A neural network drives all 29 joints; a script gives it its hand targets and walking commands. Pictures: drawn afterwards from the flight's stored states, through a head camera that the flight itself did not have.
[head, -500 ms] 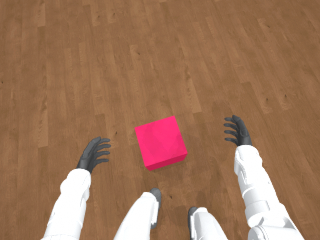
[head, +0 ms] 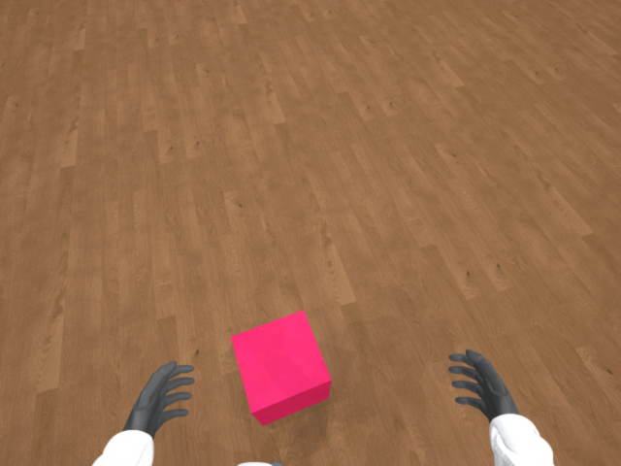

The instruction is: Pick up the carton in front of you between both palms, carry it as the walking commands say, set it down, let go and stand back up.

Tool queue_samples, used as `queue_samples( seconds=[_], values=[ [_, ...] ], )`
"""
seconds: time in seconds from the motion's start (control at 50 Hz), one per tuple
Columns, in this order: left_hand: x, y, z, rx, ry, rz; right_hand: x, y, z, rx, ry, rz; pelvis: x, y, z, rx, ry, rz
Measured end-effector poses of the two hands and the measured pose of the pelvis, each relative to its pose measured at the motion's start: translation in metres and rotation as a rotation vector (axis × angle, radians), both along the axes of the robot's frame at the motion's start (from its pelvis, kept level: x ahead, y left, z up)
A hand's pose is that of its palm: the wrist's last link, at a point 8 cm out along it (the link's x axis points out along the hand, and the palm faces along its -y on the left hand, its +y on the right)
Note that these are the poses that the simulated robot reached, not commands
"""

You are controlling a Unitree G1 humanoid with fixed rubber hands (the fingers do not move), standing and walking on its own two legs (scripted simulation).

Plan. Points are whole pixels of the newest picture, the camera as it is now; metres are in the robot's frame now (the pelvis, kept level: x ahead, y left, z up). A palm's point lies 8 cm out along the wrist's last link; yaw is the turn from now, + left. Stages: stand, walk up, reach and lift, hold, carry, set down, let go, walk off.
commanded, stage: let go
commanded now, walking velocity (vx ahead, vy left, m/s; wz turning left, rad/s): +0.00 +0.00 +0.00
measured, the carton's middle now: (282, 369) +0.37 +0.11 -0.65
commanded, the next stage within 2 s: stand in 0.46 s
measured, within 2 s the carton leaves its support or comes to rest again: neither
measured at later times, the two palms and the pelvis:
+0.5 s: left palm (112, 463) +0.12 +0.26 -0.07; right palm (501, 447) +0.14 -0.21 -0.07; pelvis -0.03 +0.01 +0.00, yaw +1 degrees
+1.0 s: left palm (84, 452) +0.14 +0.32 -0.11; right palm out of the picture +0.12 -0.25 -0.08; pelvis +0.01 +0.04 -0.01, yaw -2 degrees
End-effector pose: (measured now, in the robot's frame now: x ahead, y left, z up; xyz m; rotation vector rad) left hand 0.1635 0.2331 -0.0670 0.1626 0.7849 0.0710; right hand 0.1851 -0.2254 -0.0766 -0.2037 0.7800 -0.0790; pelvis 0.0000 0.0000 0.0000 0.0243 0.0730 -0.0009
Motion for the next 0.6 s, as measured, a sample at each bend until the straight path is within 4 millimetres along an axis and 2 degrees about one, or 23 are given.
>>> queue_samples(
  seconds=[0.14, 0.26, 0.4, 0.5, 0.54, 0.6],
  values=[
    [-0.001, -0.011, 0.001, 0.023, 0.01, -0.009, -0.03, -0.026, 0.009, 0.008, 0.004, -0.038, 0.0, -0.013, 0.002, 0.003, -0.05, 0.0],
    [-0.012, -0.003, 0.0, 0.056, 0.02, 0.02, -0.043, -0.019, 0.007, 0.015, -0.002, -0.036, -0.007, -0.014, 0.0, 0.003, -0.077, 0.012],
    [-0.032, 0.017, -0.001, 0.068, 0.041, 0.057, -0.035, 0.0, 0.009, 0.01, -0.013, 0.0, -0.021, -0.001, -0.002, -0.006, -0.113, 0.021],
    [-0.041, 0.031, -0.004, 0.059, 0.057, 0.059, -0.042, 0.012, 0.01, 0.001, 0.002, -0.006, -0.027, 0.012, -0.002, -0.012, -0.135, 0.022],
    [-0.042, 0.039, -0.01, 0.074, 0.049, 0.053, -0.049, 0.01, 0.007, -0.05, 0.028, 0.006, -0.028, 0.017, -0.004, -0.018, -0.12, 0.015],
    [-0.045, 0.054, -0.021, 0.1, 0.054, 0.042, -0.063, -0.005, 0.004, -0.136, 0.078, -0.01, -0.027, 0.024, -0.006, -0.026, -0.1, 0.005]
  ],
)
